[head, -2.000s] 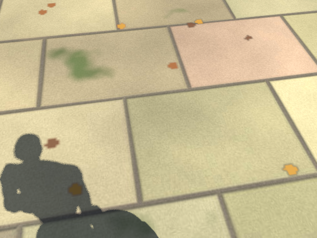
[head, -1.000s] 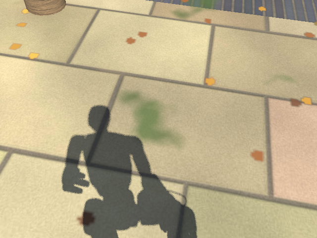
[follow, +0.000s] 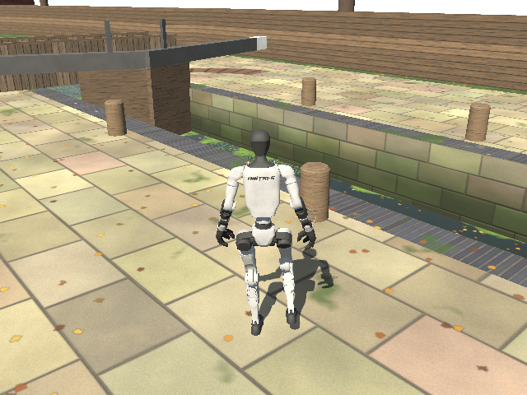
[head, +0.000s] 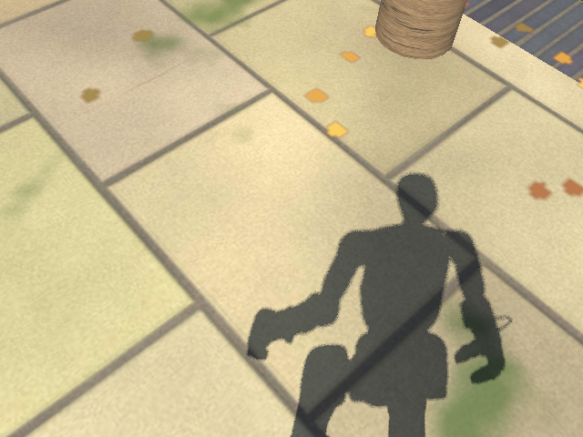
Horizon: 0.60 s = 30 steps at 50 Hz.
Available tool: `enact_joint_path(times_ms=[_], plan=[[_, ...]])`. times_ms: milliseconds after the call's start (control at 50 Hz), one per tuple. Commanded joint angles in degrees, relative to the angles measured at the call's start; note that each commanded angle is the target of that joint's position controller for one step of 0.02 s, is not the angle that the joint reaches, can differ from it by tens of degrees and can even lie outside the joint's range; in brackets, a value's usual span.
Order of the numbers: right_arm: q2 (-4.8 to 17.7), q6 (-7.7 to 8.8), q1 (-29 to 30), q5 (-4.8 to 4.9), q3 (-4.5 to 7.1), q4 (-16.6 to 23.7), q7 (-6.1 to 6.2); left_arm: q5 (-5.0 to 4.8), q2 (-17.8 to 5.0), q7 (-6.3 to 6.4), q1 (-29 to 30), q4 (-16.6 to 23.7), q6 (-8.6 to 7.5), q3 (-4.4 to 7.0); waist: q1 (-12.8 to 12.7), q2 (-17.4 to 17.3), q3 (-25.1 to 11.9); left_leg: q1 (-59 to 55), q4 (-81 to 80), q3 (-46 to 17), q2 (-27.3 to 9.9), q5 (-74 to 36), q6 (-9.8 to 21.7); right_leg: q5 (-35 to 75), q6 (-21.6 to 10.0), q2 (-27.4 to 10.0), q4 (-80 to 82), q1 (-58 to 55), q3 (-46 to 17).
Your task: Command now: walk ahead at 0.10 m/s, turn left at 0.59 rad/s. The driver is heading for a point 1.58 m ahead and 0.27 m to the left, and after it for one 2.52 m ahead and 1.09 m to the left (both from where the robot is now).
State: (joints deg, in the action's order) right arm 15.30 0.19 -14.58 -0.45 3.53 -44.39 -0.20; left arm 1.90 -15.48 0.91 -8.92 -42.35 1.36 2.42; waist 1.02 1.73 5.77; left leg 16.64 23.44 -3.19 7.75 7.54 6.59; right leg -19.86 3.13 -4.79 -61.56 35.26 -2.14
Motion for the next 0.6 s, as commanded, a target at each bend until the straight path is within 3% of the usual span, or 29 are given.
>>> enact_joint_path(times_ms=[20, 100, 200, 260, 300, 320, 340, 360, 380, 400, 420, 440, 460, 480, 600], plan=[[9.4, 0.31, -1.4, -0.04, 2.58, 3.7, 0.41, -0.07, -5.0, 0.33, -4.5, 2.2, 0.81, 1.48, -1.4, -5.0, -11.3, -6.4, -4.7, -14.6, -15.4, -26.8, 7.5, 2.9, 0.2, 1.1, 1.7, -2.6, 0.0], [9.7, -0.52, -3.7, -0.32, 2.88, 3.5, 0.69, -0.32, -5.3, 0.71, 0.3, 3.9, 1.19, 1.43, 0.4, -6.3, -9.0, -8.7, -5.0, -19.8, -15.6, -15.8, 7.1, 2.6, 0.0, 2.2, 6.9, -0.4, -1.8], [10.4, -1.22, -4.9, -0.82, 3.3, 3.6, 0.69, -1.29, -5.5, 1.15, 2.8, 5.5, 0.53, 1.05, 1.4, -7.5, -8.3, -10.6, -1.5, -24.2, -15.3, -21.0, 7.1, -1.7, -1.3, 5.1, 14.2, -4.3, -2.4], [10.9, -1.67, -3.6, -0.8, 3.53, 3.9, 0.48, -2.07, -5.8, 1.44, 1.7, 5.9, -0.11, 0.81, 0.7, -8.4, -8.5, -10.6, 0.6, -27.2, -14.5, -26.0, 6.0, -3.8, -2.4, 7.1, 21.2, -10.2, -2.6], [10.9, -1.97, -0.8, -0.17, 3.57, 4.4, 0.43, -2.25, -5.8, 1.78, -1.9, 5.2, -0.63, 0.73, -1.6, -8.4, -8.2, -8.2, 1.9, -28.1, -12.2, -22.3, 3.1, 0.1, -3.0, 7.8, 32.3, -18.0, -2.2], [10.4, -2.05, 1.2, 0.52, 3.4, 4.9, 0.6, -1.74, -6.1, 2.16, -4.4, 4.5, -1.11, 0.83, -3.3, -7.4, -8.0, -4.2, 3.9, -27.1, -9.9, -15.6, 0.4, 6.7, -3.4, 6.4, 41.2, -24.7, -2.6], [7.2, -1.9, -0.4, 0.83, 2.61, 5.5, 0.71, -0.89, -9.4, 2.74, -4.1, 4.8, -1.42, 1.44, -1.8, 0.3, -8.8, 1.7, 11.2, -21.2, -5.3, 1.2, -3.0, 8.7, -5.5, -3.2, 46.4, -30.9, -10.5], [4.7, -1.88, -4.7, 0.96, 2.0, 6.3, 0.93, -0.83, -14.6, 2.71, 0.6, 7.1, -1.02, 2.03, 1.5, 11.9, -8.5, 12.7, 21.6, -8.7, 4.5, 25.0, -5.7, 23.5, -11.6, -17.3, 47.3, -34.9, -25.7], [10.4, -2.27, -4.3, -1.38, 3.35, 5.1, 1.07, -1.04, -13.2, 2.1, -3.2, 5.9, -0.45, 2.23, -0.6, 8.8, -9.4, 11.8, 33.3, -4.8, 1.8, 29.0, -6.5, 32.7, -17.9, -19.7, 44.5, -30.1, -25.9], [10.9, -2.47, -3.6, -1.54, 3.71, 4.5, 0.9, -1.32, -9.4, 1.63, -2.6, 5.9, -0.47, 1.15, 0.4, 4.5, -7.8, 10.9, 38.1, -5.7, 0.3, 26.0, -6.9, 34.9, -18.2, -16.8, 43.8, -27.8, -21.5], [10.1, -2.87, -3.4, -1.36, 3.62, 3.5, 0.55, -1.41, -7.3, 1.3, 0.0, 6.1, -0.51, 0.66, 1.3, 2.7, -5.6, 10.2, 40.4, -5.8, -0.6, 22.4, -7.6, 33.3, -16.2, -12.4, 43.6, -25.5, -15.3], [9.6, -3.25, -3.5, -1.01, 3.43, 3.2, 0.01, -1.05, -7.0, 1.33, 1.7, 6.5, -0.5, 0.52, 1.9, 4.6, -5.9, 10.3, 42.1, -5.3, -0.3, 19.7, -8.1, 32.6, -14.3, -9.1, 43.2, -26.1, -11.5], [9.0, -3.5, -3.8, -0.69, 3.17, 3.0, -0.48, -0.85, -7.2, 1.46, 1.5, 6.3, -0.62, 0.54, 1.6, 6.8, -6.2, 10.6, 43.1, -4.8, 0.1, 18.8, -8.7, 36.8, -14.1, -7.7, 42.5, -26.9, -9.2], [8.6, -3.62, -3.0, -0.38, 2.89, 2.9, -0.66, -0.79, -7.3, 1.36, 0.3, 5.8, -0.75, 0.61, 0.8, 6.8, -6.7, 10.5, 42.9, -4.4, 0.4, 18.3, -9.2, 39.5, -14.1, -6.9, 42.0, -27.8, -7.7], [5.6, -4.28, 2.2, 0.07, 0.79, 2.9, -0.4, -0.83, -8.1, 0.69, -4.0, 2.8, -1.37, 0.86, -2.0, 7.7, -8.2, 6.0, 25.4, -2.7, -1.9, 19.2, -9.5, 37.6, -15.0, -7.5, 40.6, -32.3, -7.0]])
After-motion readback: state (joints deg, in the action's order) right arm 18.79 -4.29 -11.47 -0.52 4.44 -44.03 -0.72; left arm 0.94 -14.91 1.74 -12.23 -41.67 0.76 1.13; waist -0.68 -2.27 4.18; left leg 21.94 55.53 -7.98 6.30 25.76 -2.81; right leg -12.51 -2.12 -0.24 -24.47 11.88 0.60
